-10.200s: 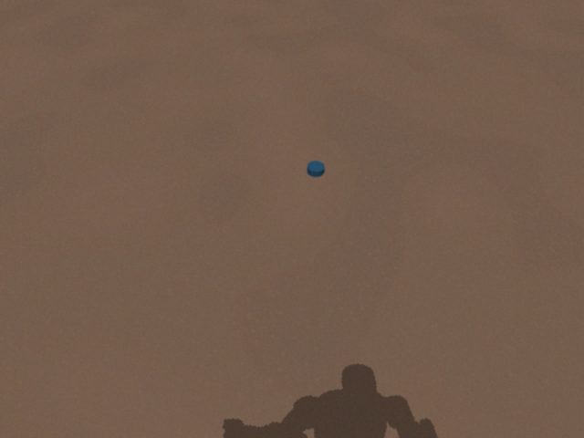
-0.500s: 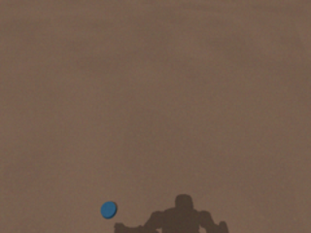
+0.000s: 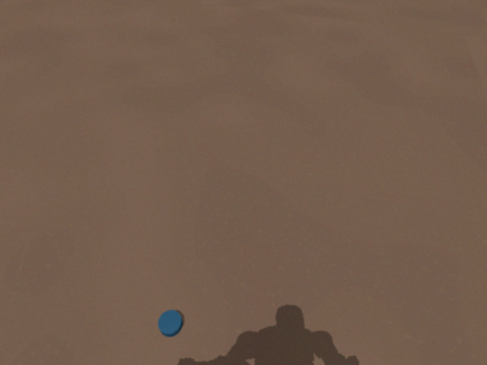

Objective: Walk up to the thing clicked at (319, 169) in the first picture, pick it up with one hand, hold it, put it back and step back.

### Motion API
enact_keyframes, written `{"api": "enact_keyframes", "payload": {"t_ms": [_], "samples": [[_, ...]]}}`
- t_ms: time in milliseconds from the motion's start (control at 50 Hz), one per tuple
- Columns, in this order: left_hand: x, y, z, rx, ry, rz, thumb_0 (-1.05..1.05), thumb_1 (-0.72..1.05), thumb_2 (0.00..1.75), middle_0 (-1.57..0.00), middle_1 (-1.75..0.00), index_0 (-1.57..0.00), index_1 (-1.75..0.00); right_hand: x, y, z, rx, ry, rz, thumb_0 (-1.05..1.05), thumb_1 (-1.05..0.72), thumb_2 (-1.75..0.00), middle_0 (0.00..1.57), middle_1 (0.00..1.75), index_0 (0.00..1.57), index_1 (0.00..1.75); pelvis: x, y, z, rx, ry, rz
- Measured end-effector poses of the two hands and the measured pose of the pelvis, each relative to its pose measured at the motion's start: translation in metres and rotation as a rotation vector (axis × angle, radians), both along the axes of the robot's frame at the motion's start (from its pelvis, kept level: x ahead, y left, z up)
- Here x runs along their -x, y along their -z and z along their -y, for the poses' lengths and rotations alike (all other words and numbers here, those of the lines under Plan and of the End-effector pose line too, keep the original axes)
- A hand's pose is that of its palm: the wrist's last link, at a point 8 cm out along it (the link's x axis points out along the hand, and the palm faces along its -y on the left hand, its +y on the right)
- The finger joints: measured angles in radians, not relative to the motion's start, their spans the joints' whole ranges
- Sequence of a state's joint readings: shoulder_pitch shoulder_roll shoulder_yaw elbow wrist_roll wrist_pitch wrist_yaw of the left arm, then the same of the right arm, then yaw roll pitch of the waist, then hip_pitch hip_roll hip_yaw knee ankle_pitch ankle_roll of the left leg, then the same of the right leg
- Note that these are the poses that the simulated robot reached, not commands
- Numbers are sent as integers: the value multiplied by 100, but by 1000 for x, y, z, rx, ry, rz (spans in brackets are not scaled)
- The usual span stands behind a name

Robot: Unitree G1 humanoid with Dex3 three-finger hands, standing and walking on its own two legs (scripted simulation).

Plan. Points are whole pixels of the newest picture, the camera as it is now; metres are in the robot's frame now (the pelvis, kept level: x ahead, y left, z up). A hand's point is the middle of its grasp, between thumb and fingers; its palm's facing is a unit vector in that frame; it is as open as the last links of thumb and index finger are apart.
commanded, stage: stand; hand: left
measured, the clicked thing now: (170, 323) +0.45 +0.28 -0.77
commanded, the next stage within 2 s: rise first in 1.48 s
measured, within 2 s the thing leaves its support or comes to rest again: neither
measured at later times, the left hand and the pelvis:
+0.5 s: hand out of the picture +0.08 +0.25 -0.16, palm faces -0.04 -0.94 -0.34, open 7.4 cm; pelvis +0.01 +0.00 +0.00, yaw +0 degrees
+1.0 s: hand out of the picture +0.08 +0.25 -0.16, palm faces -0.02 -0.94 -0.34, open 7.4 cm; pelvis +0.01 +0.00 +0.00, yaw +1 degrees
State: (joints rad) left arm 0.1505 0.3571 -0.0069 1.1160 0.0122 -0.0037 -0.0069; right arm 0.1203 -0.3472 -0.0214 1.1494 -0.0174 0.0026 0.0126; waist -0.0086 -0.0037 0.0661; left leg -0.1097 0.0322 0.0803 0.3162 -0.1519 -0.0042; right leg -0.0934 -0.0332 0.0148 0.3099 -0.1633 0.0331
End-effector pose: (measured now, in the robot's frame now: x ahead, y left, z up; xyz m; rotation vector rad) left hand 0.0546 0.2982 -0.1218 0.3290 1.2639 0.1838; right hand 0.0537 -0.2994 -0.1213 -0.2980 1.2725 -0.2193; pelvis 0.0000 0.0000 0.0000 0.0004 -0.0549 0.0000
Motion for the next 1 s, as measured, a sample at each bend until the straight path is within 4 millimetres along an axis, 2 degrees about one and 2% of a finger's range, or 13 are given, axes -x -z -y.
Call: {"api": "enact_keyframes", "payload": {"t_ms": [180,580,1000], "samples": [[-2,0,1,0,1,1,1,91,89,-20,-30,-21,-30,-4,1,-1,-4,-10,0,1,-91,-90,21,30,20,30,-1,0,1,-2,-3,-8],[-23,-1,5,6,3,35,1,91,89,-20,-30,-21,-30,-26,-1,1,2,-33,31,1,-90,-90,21,30,20,30,-10,0,3,-2,-7,-13],[-21,-1,5,5,-11,35,1,91,89,-20,-30,-21,-30,-30,-2,2,6,-40,35,1,-90,-90,21,30,20,30,-12,0,4,-1,-11,-9]]}}
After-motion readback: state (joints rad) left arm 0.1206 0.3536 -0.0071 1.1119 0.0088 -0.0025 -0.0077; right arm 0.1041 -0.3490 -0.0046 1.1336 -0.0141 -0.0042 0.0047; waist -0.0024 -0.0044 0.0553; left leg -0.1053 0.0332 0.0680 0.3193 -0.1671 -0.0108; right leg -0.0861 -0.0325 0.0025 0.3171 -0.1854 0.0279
